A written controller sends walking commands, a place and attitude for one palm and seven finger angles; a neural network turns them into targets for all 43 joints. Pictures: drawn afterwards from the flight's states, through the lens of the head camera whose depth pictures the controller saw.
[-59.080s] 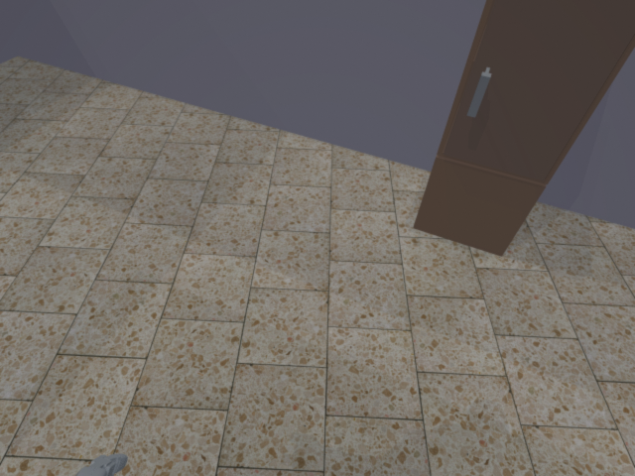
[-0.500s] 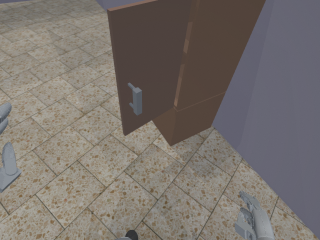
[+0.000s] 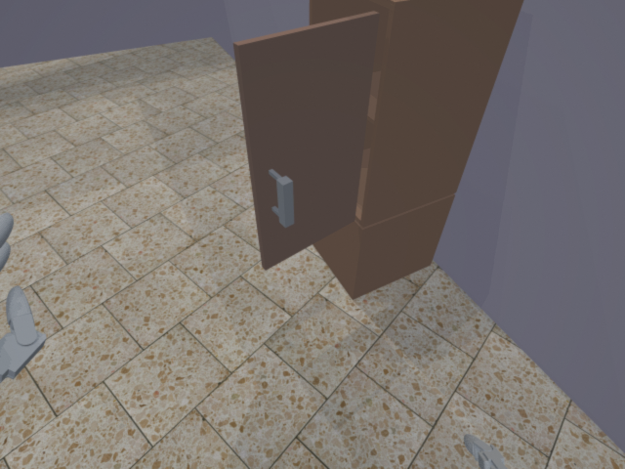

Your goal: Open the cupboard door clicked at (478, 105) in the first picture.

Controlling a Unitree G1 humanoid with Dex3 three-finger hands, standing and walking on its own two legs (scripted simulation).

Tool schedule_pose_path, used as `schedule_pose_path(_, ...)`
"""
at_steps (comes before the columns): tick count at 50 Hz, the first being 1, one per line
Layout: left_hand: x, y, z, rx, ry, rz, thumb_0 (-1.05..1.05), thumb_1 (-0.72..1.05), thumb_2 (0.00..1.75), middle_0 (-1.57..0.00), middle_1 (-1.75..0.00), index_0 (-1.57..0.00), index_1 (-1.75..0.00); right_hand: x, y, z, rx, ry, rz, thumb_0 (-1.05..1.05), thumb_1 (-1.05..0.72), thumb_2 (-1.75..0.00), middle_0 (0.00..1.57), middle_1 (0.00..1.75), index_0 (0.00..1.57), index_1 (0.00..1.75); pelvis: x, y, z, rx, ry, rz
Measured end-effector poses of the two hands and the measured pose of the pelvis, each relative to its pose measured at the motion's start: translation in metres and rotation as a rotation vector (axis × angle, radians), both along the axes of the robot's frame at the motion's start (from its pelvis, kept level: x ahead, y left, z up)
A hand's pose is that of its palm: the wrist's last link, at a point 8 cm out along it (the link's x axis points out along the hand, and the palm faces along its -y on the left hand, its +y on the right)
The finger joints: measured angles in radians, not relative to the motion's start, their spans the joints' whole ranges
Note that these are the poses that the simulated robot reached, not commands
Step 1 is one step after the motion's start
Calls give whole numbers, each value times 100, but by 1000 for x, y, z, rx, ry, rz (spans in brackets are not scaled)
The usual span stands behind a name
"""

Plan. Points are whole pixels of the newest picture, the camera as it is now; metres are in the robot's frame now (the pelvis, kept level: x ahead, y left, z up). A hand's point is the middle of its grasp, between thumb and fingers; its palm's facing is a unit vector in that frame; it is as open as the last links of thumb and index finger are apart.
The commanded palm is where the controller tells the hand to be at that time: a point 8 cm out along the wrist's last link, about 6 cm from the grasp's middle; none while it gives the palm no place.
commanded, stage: stop stepping back and stand still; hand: left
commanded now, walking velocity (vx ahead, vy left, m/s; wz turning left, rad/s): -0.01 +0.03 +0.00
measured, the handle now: (280, 197) +0.71 +0.10 -0.08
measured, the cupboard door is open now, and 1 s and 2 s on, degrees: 100 100 100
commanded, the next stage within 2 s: let the arm hang, fingers relaxed in 0.08 s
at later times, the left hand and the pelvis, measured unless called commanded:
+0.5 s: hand out of the picture +0.09 +0.18 -0.16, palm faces +0.08 -0.99 -0.15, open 6.9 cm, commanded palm none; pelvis +0.01 +0.01 +0.01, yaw +1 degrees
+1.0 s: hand out of the picture -0.01 +0.19 -0.16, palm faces +0.04 -0.98 -0.19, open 7.3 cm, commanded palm none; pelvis +0.00 +0.02 +0.01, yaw +1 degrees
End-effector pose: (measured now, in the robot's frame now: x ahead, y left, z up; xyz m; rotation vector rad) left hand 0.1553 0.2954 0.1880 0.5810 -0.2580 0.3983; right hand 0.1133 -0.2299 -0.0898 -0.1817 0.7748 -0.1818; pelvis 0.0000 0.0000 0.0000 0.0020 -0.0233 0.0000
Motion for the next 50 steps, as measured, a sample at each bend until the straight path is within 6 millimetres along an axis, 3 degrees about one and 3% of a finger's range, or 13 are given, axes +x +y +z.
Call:
schedule_pose_path(9, 6, 11, -3, -34, -18, 11, 1, 89, 90, -21, -30, -21, -30, 27, -2, 12, -45, -18, 17, 1, -90, -90, 21, 30, 21, 30, 8, 8, 2, 7, -14, -1)
schedule_pose_path(10, 11, 14, -11, -29, 18, 12, 1, 89, 90, -21, -30, -21, -30, 31, -2, 11, -35, -26, 36, 1, -90, -90, 21, 30, 21, 30, 10, 9, 2, 6, -2, 6)
schedule_pose_path(12, 26, 20, -51, -97, 196, 28, 0, 89, 90, -21, -30, -21, -30, 39, -2, 1, -15, 7, 78, 1, -90, -90, 20, 30, 20, 30, 10, 11, 1, 8, 17, 17)
schedule_pose_path(14, 34, 19, -113, -222, 441, 62, 0, 90, 90, -20, -30, -20, -30, 42, -1, -11, 1, 59, 94, 1, -90, -90, 20, 30, 20, 30, 9, 14, 0, 7, 25, 22)
schedule_pose_path(16, 27, 7, -178, -339, 697, 79, 0, 90, 90, -20, -30, -20, -30, 39, 0, -17, 13, 108, 93, 1, -90, -90, 20, 30, 20, 30, 9, 14, 0, 10, 23, 24)
schedule_pose_path(18, 7, -15, -235, -438, 934, 73, 0, 91, 90, -20, -30, -20, -30, 30, 2, -20, 19, 158, 84, 1, -90, -90, 20, 30, 20, 30, 9, 14, 1, 15, 15, 23)
schedule_pose_path(20, -23, -43, -279, -524, 1141, 58, 1, 91, 90, -20, -30, -20, -29, 15, 3, -21, 17, 215, 68, 1, -90, -90, 20, 30, 20, 30, 8, 14, 2, 15, 8, 17)
schedule_pose_path(23, -69, -75, -314, -658, 1326, 80, -1, 94, 90, -20, -30, -20, -30, -15, 5, -23, 8, 328, 41, 1, -90, -90, 20, 30, 20, 30, 7, 13, 6, 7, 4, 16)
schedule_pose_path(26, -86, -65, -319, -688, 1335, 153, -6, 102, 90, -21, -30, -21, -30, -48, 8, -27, 3, 463, 35, 1, -91, -90, 20, 30, 20, 30, 6, 10, 10, -3, 6, 28)
schedule_pose_path(30, -116, -51, -320, -660, 1432, 207, -5, 100, 90, -21, -30, -21, -30, -86, 14, -34, 29, 585, 0, 1, -91, -90, 20, 30, 20, 30, 6, 11, 13, -8, 3, 30)
schedule_pose_path(36, -156, -38, -314, -627, 1556, 291, -2, 95, 90, -20, -30, -20, -30, -124, 27, -43, 83, 675, -41, 1, -91, -90, 20, 30, 20, 30, 6, 15, 14, -5, -6, 20)
schedule_pose_path(42, -176, -39, -312, -629, 1602, 322, 0, 92, 90, -20, -30, -20, -30, -143, 39, -48, 120, 713, -54, 1, -91, -90, 20, 30, 20, 30, 3, 18, 15, -1, -10, 14)
schedule_pose_path(50, -173, -57, -317, -667, 1590, 281, 0, 91, 90, -20, -30, -20, -30, -144, 46, -49, 134, 694, -63, 0, -91, -90, 20, 30, 20, 30, 3, 19, 14, 2, -12, 9)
